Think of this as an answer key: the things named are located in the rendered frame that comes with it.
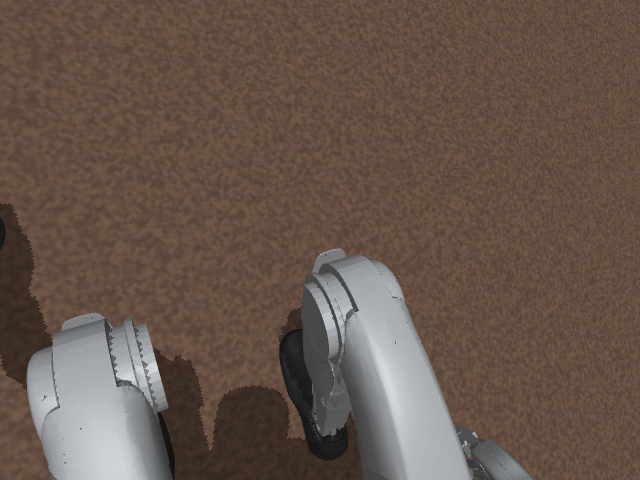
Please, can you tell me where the ball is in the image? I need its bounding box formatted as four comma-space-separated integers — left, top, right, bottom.
0, 217, 6, 250

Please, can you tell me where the right robot foot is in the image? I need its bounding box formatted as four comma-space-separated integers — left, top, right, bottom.
279, 329, 348, 461

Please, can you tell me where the left robot foot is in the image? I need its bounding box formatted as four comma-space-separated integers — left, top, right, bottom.
158, 412, 175, 480

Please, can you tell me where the right robot hand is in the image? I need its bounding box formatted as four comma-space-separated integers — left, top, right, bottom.
455, 424, 533, 480

